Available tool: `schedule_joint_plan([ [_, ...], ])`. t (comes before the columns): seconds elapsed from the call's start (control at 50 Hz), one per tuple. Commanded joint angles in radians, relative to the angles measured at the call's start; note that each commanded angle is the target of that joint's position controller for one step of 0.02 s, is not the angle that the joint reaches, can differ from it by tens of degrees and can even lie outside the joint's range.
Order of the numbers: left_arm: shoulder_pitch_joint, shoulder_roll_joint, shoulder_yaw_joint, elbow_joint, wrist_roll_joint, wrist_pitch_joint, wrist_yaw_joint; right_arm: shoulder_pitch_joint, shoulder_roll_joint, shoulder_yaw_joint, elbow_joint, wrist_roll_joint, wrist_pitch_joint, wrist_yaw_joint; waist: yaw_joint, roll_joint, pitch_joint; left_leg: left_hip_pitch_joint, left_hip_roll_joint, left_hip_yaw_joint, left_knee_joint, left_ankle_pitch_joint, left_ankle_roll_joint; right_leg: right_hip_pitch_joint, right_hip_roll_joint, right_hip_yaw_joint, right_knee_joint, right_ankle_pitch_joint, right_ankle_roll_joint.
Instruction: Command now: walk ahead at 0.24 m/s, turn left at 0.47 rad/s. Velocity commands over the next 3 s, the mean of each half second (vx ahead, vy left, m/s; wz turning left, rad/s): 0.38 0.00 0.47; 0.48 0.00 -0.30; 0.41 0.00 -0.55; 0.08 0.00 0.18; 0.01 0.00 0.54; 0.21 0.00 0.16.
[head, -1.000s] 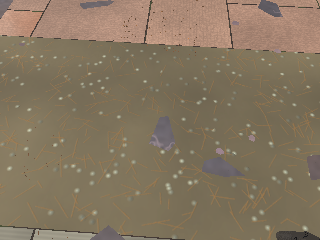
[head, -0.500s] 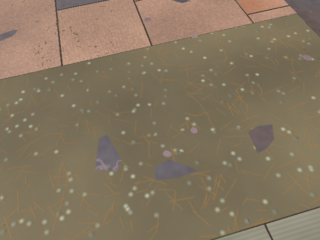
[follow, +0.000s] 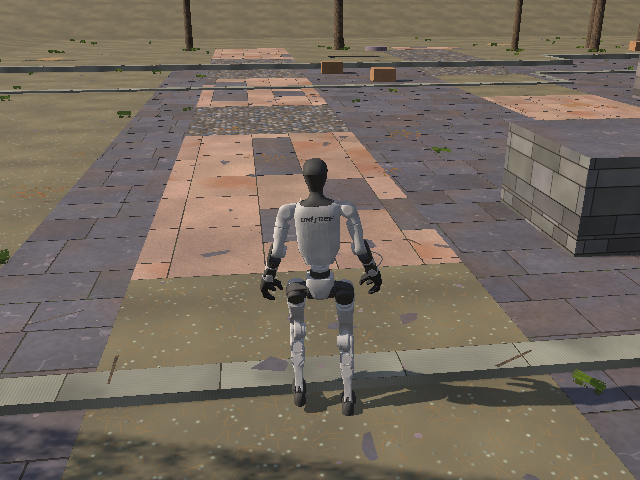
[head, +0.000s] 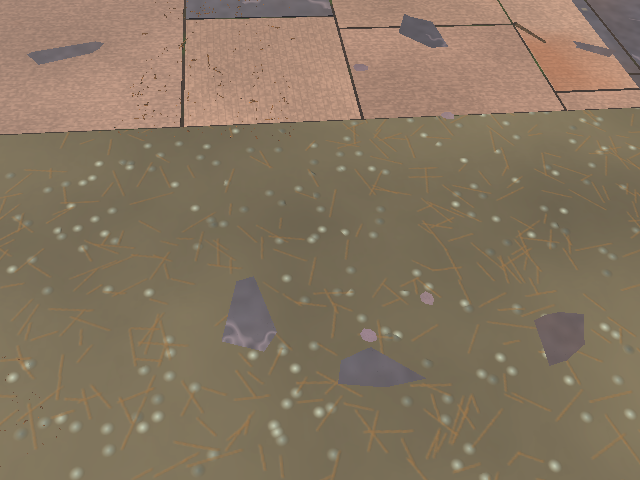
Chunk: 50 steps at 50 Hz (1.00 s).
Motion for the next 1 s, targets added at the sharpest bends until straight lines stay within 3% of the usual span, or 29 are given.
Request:
schedule_joint_plan([
  [0.02, -0.067, 0.137, 0.034, -0.069, -0.007, -0.015, -0.006, 0.05, -0.092, -0.024, -0.035, 0.004, -0.045, 0.012, -0.033, 0.018, -0.067, 0.203, -0.032, 0.061, -0.35, 0.352, 0.03, -0.039, -0.148, 0.097, -0.145, -0.244, -0.123],
  [0.04, -0.058, 0.098, 0.023, -0.07, 0.004, -0.014, -0.019, 0.143, -0.123, -0.044, 0.015, 0.01, -0.046, 0.011, -0.051, 0.105, -0.114, 0.359, -0.058, 0.069, -0.394, 0.424, 0.044, -0.084, -0.104, 0.011, -0.006, -0.206, -0.084],
  [0.06, -0.108, 0.077, 0.015, -0.078, 0.017, -0.018, -0.034, 0.253, -0.13, -0.057, 0.049, 0.015, -0.04, 0.01, -0.112, 0.183, -0.138, 0.536, -0.002, -0.079, -0.472, 0.424, 0.092, -0.24, -0.049, -0.061, 0.254, -0.158, -0.036],
  [0.08, -0.148, 0.021, -0.006, -0.12, 0.044, -0.026, -0.061, 0.343, -0.2, -0.064, 0.033, 0.007, -0.044, 0.009, -0.118, 0.35, -0.174, 0.689, 0.2, -0.447, -0.547, 0.428, 0.186, -0.474, 0.035, -0.016, 0.597, -0.368, 0.026],
  [0.1, -0.156, 0.026, 0.001, -0.151, 0.001, -0.042, -0.079, 0.249, -0.218, -0.058, -0.039, -0.005, -0.063, 0.026, -0.083, 0.29, -0.157, 0.651, 0.317, -0.8, -0.716, 0.212, 0.307, -0.646, 0.079, 0.094, 0.726, -0.341, 0.049],
  [0.12, -0.213, 0.082, 0.014, -0.159, -0.037, -0.05, -0.081, 0.181, -0.192, -0.051, -0.051, -0.006, -0.07, 0.034, -0.063, 0.175, -0.016, 0.559, 0.359, -0.826, -0.753, 0.073, 0.323, -0.732, 0.036, 0.102, 0.795, -0.317, 0.041],
  [0.14, -0.245, 0.118, 0.024, -0.148, -0.033, -0.058, -0.072, 0.13, -0.153, -0.036, -0.059, -0.01, -0.07, 0.023, -0.052, 0.052, 0.05, 0.472, 0.314, -0.69, -0.751, 0.063, 0.276, -0.707, -0.005, 0.105, 0.761, -0.221, 0.025],
  [0.2, -0.176, 0.13, 0.037, -0.097, -0.006, -0.064, -0.078, 0.12, -0.1, -0.011, -0.071, -0.022, -0.072, -0.002, -0.008, 0.164, 0.009, 0.412, 0.158, -0.449, -0.756, 0.235, 0.214, -0.531, 0.006, 0.056, 0.729, -0.005, 0.059],
  [0.22, -0.171, 0.109, 0.034, -0.09, -0.007, -0.063, -0.081, 0.141, -0.094, -0.009, -0.07, -0.024, -0.072, -0.009, -0.004, 0.152, -0.018, 0.422, 0.134, -0.405, -0.754, 0.286, 0.209, -0.516, 0.022, 0.029, 0.74, 0.021, 0.066],
  [0.34, -0.423, -0.003, -0.005, -0.203, -0.005, -0.068, -0.093, 0.257, -0.081, 0.0, -0.054, -0.011, -0.042, -0.034, -0.045, 0.135, 0.03, 0.413, 0.121, -0.383, -0.798, 0.373, 0.244, -0.585, 0.077, -0.04, 0.438, -0.01, 0.103],
  [0.42, -0.371, 0.033, 0.004, -0.199, -0.014, -0.07, -0.088, 0.204, -0.127, -0.008, -0.051, -0.007, -0.054, -0.029, 0.013, 0.226, -0.039, 0.434, 0.163, -0.339, -0.791, 0.603, 0.229, -0.426, 0.066, -0.078, 0.41, -0.026, 0.064],
  [0.48, -0.209, 0.086, 0.034, -0.181, -0.018, -0.053, -0.069, 0.155, -0.159, -0.015, -0.047, -0.021, -0.058, -0.009, 0.106, 0.278, -0.147, 0.419, 0.131, -0.25, -0.542, 1.236, 0.176, -0.118, 0.138, -0.157, 0.34, -0.157, -0.013],
  [0.5, -0.039, 0.122, 0.053, -0.146, -0.033, -0.046, -0.061, 0.089, -0.171, -0.017, -0.055, -0.023, -0.058, -0.002, 0.201, 0.242, -0.206, 0.364, 0.108, -0.229, -0.345, 1.353, 0.154, 0.081, 0.14, -0.139, 0.234, -0.081, -0.046],
  [0.52, 0.204, 0.15, 0.068, -0.071, -0.048, -0.043, -0.058, -0.003, -0.179, -0.018, -0.073, -0.04, -0.071, 0.006, 0.314, 0.158, -0.268, 0.222, 0.047, -0.217, -0.037, 1.199, 0.126, 0.346, 0.076, -0.048, 0.102, 0.028, -0.086],
  [0.54, 0.335, 0.115, 0.043, 0.02, -0.045, -0.053, -0.071, -0.048, 0.007, 0.037, -0.095, -0.073, -0.09, 0.02, 0.267, -0.028, -0.248, -0.074, -0.1, -0.224, 0.323, 0.072, 0.101, 0.498, -0.061, 0.155, 0.135, -0.063, -0.114],
  [0.56, 0.251, 0.117, 0.029, 0.012, 0.005, -0.086, -0.082, 0.076, 0.065, 0.05, -0.136, 0.0, -0.129, 0.038, 0.113, -0.237, -0.192, -0.373, -0.205, -0.333, 0.531, 0.079, 0.118, 0.427, -0.232, 0.815, -0.17, -0.205, -0.294],
  [0.58, 0.064, 0.122, 0.028, -0.044, 0.001, -0.116, -0.08, 0.117, -0.037, 0.03, -0.135, 0.032, -0.154, 0.046, 0.017, -0.173, -0.027, -0.425, -0.117, -0.277, 0.586, 0.193, 0.115, 0.268, -0.325, 0.921, -0.328, -0.281, -0.384],
  [0.6, 0.039, 0.056, 0.012, -0.044, -0.009, -0.131, -0.077, 0.031, -0.095, 0.022, -0.149, 0.026, -0.161, 0.049, 0.012, -0.027, 0.062, -0.4, -0.055, -0.229, 0.594, 0.274, 0.109, 0.127, -0.314, 0.804, -0.345, -0.302, -0.383],
  [0.62, 0.037, 0.053, 0.005, -0.042, -0.006, -0.138, -0.082, 0.001, -0.094, 0.024, -0.15, 0.009, -0.16, 0.048, -0.008, 0.079, 0.08, -0.355, -0.018, -0.212, 0.547, 0.325, 0.1, 0.044, -0.25, 0.686, -0.358, -0.252, -0.342],
  [0.64, 0.015, 0.065, 0.006, -0.038, 0.005, -0.144, -0.085, 0.008, -0.091, 0.021, -0.153, 0.0, -0.159, 0.043, -0.046, 0.064, 0.07, -0.319, 0.013, -0.212, 0.476, 0.376, 0.083, 0.006, -0.186, 0.583, -0.356, -0.166, -0.309],
  [0.68, 0.058, 0.05, -0.002, -0.014, -0.004, -0.149, -0.074, -0.046, -0.089, 0.024, -0.169, -0.009, -0.151, 0.037, -0.04, 0.041, 0.074, -0.267, 0.048, -0.172, 0.316, 0.39, 0.043, -0.027, -0.114, 0.413, -0.367, 0.054, -0.278],
  [0.74, 0.147, 0.077, 0.003, 0.008, -0.015, -0.151, -0.055, -0.165, -0.046, 0.042, -0.211, -0.03, -0.154, 0.036, 0.009, 0.025, 0.042, -0.26, 0.042, -0.103, 0.058, 0.486, -0.003, 0.015, -0.074, 0.275, -0.359, 0.329, -0.257],
  [0.8, 0.224, 0.11, 0.013, 0.015, -0.015, -0.127, -0.039, -0.294, 0.009, 0.06, -0.233, -0.015, -0.164, 0.055, 0.079, -0.014, 0.023, -0.121, -0.023, -0.061, -0.255, 0.624, -0.033, 0.005, -0.036, 0.215, -0.336, 0.303, -0.217],
  [0.88, 0.269, 0.137, 0.024, 0.013, -0.03, -0.099, -0.035, -0.309, -0.071, 0.02, -0.228, 0.01, -0.169, 0.06, 0.08, -0.086, 0.02, -0.022, -0.036, -0.11, -0.426, 0.655, -0.035, 0.087, -0.114, 0.307, -0.269, 0.223, -0.182],
  [0.92, 0.242, 0.156, 0.037, 0.001, -0.024, -0.088, -0.035, -0.227, -0.118, -0.007, -0.206, 0.011, -0.175, 0.052, 0.024, -0.098, -0.006, 0.078, -0.041, -0.108, -0.462, 0.591, 0.001, 0.111, -0.124, 0.318, -0.166, 0.343, -0.151],
  [0.94, 0.224, 0.152, 0.037, -0.012, -0.015, -0.085, -0.037, -0.106, -0.152, -0.029, -0.176, 0.009, -0.175, 0.042, -0.041, -0.088, -0.076, 0.228, -0.039, -0.097, -0.481, 0.568, 0.033, 0.087, -0.078, 0.285, -0.018, 0.448, -0.121],
  [0.96, 0.193, 0.111, 0.024, -0.049, 0.003, -0.084, -0.039, 0.071, -0.196, -0.045, -0.15, -0.006, -0.173, 0.03, -0.127, -0.05, -0.224, 0.494, 0.078, -0.188, -0.43, 0.544, 0.086, -0.052, -0.028, 0.261, 0.235, 0.337, -0.086],
  [0.98, 0.302, -0.032, -0.013, -0.088, 0.006, -0.092, -0.035, 0.167, -0.285, -0.059, -0.132, -0.04, -0.161, 0.026, -0.081, 0.26, -0.398, 0.837, 0.329, -0.57, -0.472, 0.446, 0.198, -0.365, 0.109, 0.163, 0.593, -0.171, -0.029],
  [1.0, 0.363, 0.017, -0.012, -0.092, -0.041, -0.099, -0.037, 0.171, -0.239, -0.046, -0.125, -0.045, -0.159, 0.039, -0.061, 0.425, -0.468, 0.841, 0.403, -0.914, -0.654, 0.168, 0.282, -0.518, 0.09, 0.214, 0.807, -0.266, -0.018],
])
